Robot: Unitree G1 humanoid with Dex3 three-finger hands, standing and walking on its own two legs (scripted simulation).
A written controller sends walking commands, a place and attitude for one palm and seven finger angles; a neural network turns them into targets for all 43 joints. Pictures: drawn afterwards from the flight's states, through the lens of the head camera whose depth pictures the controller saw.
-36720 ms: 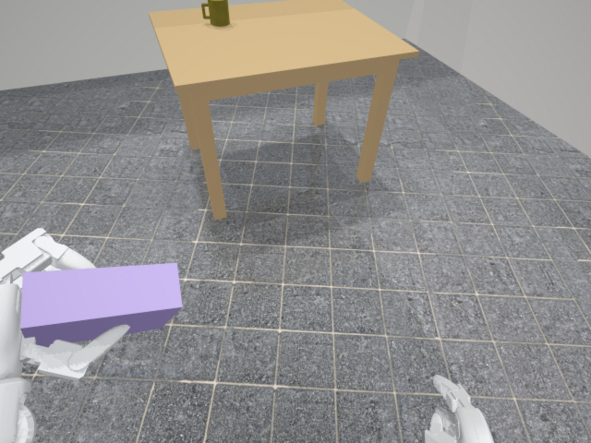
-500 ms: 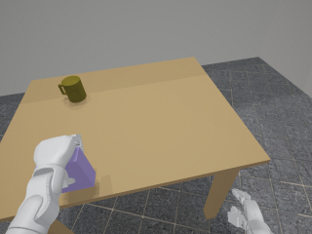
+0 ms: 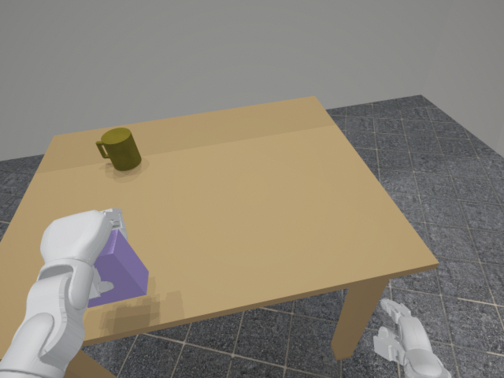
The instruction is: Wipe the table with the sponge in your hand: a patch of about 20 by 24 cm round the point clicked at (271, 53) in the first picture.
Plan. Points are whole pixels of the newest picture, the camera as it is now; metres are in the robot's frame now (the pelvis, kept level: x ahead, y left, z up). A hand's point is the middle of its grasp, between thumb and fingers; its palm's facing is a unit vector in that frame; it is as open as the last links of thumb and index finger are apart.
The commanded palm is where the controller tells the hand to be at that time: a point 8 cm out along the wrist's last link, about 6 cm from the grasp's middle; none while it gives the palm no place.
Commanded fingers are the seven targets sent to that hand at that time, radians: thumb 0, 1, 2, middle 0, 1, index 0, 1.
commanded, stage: lift the sponge slowly off the table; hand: left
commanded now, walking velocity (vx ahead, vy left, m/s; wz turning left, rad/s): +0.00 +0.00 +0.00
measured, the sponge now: (108, 277) +0.24 +0.29 +0.03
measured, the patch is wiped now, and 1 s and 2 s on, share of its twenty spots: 0.95 0.95 0.95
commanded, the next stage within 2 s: bring the sponge back beside the body in 0.52 s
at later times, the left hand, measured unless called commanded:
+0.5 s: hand (84, 240) +0.25 +0.30 +0.12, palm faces +0.06 -0.09 -0.99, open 9.3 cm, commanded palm +0.22 +0.30 +0.19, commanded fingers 0.00 0.10 1.30 -1.20 -1.60 -1.20 -1.60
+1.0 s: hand (77, 251) +0.23 +0.30 +0.12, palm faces +0.07 -0.10 -0.99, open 9.3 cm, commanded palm +0.19 +0.29 +0.18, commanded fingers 0.00 0.10 1.30 -1.20 -1.60 -1.20 -1.60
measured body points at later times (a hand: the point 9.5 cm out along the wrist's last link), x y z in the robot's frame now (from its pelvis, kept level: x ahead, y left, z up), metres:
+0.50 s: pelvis -0.01 +0.01 +0.00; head -0.03 -0.03 +0.45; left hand +0.24 +0.30 +0.18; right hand +0.24 -0.20 -0.08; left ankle +0.03 +0.11 -0.74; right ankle -0.03 -0.10 -0.74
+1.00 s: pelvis -0.01 +0.01 +0.00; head -0.04 -0.03 +0.45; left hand +0.22 +0.30 +0.17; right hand +0.23 -0.19 -0.08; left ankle +0.03 +0.11 -0.74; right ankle -0.03 -0.10 -0.74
